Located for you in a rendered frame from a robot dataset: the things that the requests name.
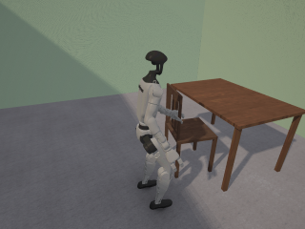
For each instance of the table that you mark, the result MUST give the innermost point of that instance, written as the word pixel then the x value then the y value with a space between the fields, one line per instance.
pixel 242 108

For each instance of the left robot forearm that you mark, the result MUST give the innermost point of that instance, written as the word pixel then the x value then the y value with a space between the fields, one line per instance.
pixel 164 111

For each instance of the right robot upper arm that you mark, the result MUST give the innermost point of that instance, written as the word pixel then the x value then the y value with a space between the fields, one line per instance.
pixel 155 95

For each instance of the right robot forearm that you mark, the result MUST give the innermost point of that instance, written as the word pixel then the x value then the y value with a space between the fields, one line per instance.
pixel 156 132

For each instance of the left robot shin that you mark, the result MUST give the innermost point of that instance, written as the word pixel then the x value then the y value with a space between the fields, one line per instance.
pixel 148 169

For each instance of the robot torso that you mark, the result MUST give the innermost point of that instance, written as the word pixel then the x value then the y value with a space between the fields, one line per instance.
pixel 141 107

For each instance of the chair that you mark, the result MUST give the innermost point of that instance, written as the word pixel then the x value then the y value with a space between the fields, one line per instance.
pixel 192 130

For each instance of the right robot hand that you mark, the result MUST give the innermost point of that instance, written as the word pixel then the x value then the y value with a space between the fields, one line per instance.
pixel 171 156

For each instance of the left robot hand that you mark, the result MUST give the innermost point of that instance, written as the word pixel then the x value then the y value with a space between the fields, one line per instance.
pixel 174 115

